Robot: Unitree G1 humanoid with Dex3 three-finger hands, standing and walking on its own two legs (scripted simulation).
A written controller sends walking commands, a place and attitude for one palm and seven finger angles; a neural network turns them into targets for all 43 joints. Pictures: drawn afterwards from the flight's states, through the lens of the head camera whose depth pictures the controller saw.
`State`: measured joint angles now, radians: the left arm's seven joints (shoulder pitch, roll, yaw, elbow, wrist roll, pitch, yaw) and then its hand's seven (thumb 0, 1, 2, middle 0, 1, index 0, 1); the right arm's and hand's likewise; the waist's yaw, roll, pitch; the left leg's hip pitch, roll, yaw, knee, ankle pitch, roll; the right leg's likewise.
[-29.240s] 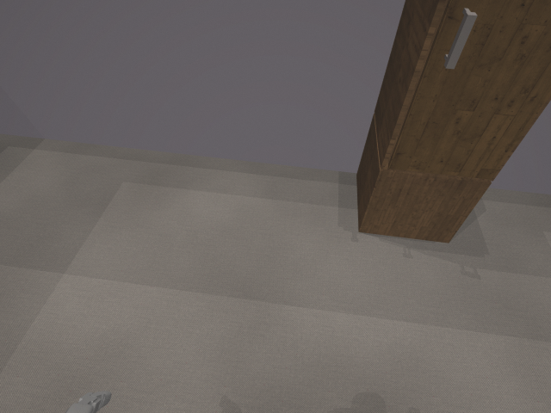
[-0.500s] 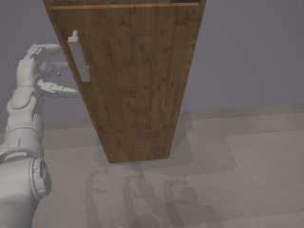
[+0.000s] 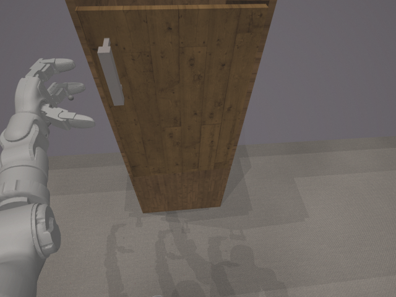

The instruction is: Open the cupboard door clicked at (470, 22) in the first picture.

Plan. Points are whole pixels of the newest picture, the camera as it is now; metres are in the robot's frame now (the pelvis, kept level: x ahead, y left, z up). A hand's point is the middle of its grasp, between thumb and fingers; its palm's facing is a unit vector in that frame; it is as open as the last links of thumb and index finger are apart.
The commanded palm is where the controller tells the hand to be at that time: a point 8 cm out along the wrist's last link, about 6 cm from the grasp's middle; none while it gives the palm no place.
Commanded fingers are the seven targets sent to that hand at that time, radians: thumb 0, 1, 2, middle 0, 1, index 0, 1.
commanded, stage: move the hooked fingers beside the handle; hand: left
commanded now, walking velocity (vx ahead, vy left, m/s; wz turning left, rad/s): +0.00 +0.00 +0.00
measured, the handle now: (113, 72) +0.55 +0.17 +0.15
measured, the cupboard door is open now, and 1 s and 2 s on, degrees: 2 2 2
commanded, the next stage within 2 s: slide the fingers in behind the handle in 0.72 s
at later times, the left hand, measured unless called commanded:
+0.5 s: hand (75, 95) +0.47 +0.23 +0.15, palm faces +0.10 -0.99 +0.03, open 14.0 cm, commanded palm +0.44 +0.28 +0.15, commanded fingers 0.00 -0.50 0.30 -0.30 -1.20 -0.30 -1.20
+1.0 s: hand (86, 92) +0.47 +0.21 +0.16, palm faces +0.07 -1.00 +0.02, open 14.0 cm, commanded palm +0.44 +0.25 +0.15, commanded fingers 0.00 -0.50 0.30 -0.30 -1.20 -0.30 -1.20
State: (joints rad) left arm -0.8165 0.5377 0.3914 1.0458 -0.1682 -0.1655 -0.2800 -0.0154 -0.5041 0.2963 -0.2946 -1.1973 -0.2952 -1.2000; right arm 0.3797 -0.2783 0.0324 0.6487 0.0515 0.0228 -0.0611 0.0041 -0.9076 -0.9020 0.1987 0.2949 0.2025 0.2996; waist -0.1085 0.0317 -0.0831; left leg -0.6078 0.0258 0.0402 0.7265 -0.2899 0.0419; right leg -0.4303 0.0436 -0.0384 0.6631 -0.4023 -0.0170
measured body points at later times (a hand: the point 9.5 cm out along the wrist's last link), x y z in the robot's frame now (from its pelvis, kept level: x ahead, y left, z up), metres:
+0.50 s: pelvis +0.00 -0.01 +0.00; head +0.05 +0.00 +0.45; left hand +0.46 +0.28 +0.15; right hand +0.03 -0.27 -0.11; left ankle +0.04 +0.09 -0.72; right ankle -0.05 -0.11 -0.72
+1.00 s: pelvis +0.00 -0.02 +0.00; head +0.05 -0.01 +0.45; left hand +0.46 +0.26 +0.16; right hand +0.05 -0.29 -0.11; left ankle +0.04 +0.09 -0.72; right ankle -0.05 -0.11 -0.72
